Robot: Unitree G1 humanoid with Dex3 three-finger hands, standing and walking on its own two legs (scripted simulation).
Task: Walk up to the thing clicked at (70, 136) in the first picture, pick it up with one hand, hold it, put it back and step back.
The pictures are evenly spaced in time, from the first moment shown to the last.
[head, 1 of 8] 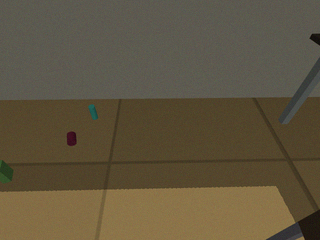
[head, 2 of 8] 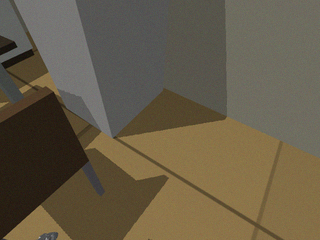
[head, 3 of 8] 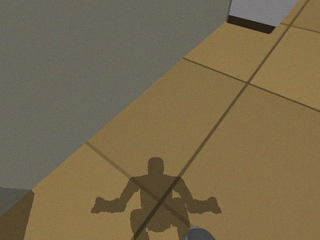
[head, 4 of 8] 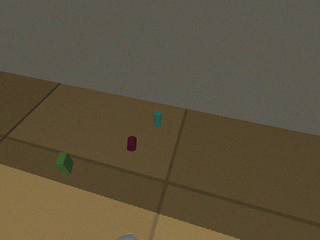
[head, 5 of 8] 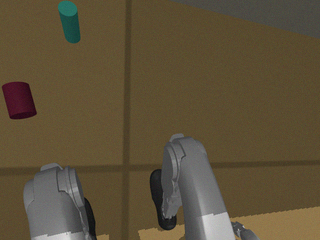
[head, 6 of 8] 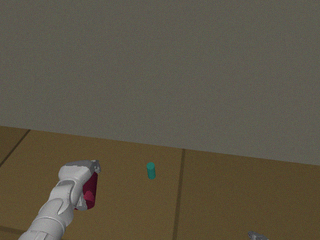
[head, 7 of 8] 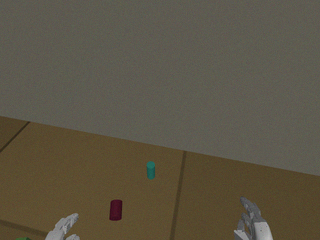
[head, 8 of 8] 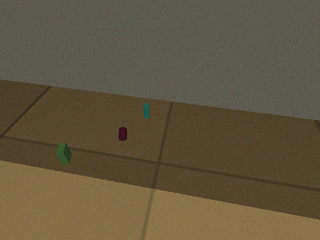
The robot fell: no
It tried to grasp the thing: yes
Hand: left
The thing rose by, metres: 0.67
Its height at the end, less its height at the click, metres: +0.00
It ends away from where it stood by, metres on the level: 0.02
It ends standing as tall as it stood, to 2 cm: yes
